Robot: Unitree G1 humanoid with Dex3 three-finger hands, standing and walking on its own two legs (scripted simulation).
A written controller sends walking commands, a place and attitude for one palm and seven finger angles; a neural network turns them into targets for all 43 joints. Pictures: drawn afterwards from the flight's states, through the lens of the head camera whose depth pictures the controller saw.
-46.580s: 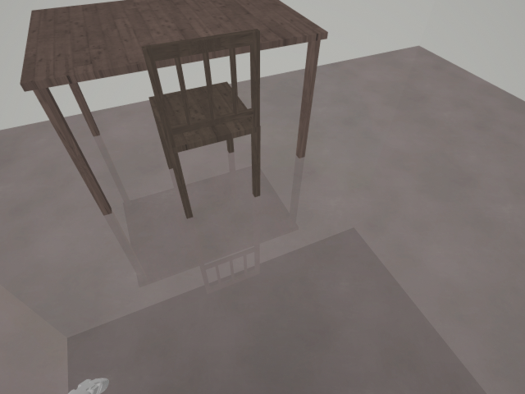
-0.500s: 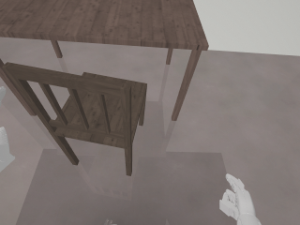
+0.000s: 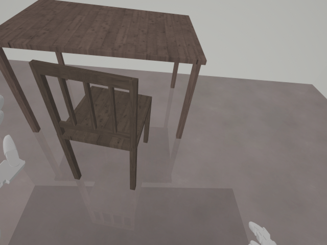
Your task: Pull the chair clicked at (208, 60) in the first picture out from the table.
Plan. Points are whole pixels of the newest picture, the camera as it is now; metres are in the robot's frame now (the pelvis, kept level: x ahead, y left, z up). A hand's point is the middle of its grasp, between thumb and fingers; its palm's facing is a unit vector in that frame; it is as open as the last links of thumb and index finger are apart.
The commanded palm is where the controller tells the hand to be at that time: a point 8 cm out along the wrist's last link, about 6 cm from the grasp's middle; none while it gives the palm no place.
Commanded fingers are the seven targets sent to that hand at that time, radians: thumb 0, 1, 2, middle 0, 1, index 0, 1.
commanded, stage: stop stepping back and stand still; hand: left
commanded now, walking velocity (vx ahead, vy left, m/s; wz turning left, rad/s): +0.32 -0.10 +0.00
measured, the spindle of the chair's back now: (90, 106) +0.66 +0.32 -0.10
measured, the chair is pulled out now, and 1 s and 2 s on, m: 0.24 0.24 0.24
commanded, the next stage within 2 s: let the arm hang, fingers relaxed in 0.44 s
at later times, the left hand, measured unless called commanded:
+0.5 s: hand (30, 179) +0.19 +0.25 +0.15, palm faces +0.41 -0.83 -0.37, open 7.4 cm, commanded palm +0.13 +0.29 +0.19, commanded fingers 0.00 0.90 0.90 -0.20 -0.30 -0.20 -0.30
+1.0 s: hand out of the picture +0.06 +0.18 -0.15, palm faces +0.12 -0.97 -0.22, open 7.0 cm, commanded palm none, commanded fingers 0.00 0.90 0.90 -0.20 -0.30 -0.20 -0.30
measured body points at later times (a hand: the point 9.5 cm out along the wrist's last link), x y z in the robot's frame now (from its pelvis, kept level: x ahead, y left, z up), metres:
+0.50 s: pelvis +0.00 -0.01 +0.01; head +0.00 +0.02 +0.45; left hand +0.16 +0.29 +0.17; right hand +0.14 -0.25 -0.08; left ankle +0.01 +0.09 -0.71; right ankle -0.04 -0.14 -0.73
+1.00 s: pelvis +0.02 -0.02 +0.01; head +0.04 -0.01 +0.46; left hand +0.06 +0.23 -0.14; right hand +0.04 -0.24 -0.14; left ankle +0.02 +0.09 -0.73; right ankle +0.05 -0.11 -0.73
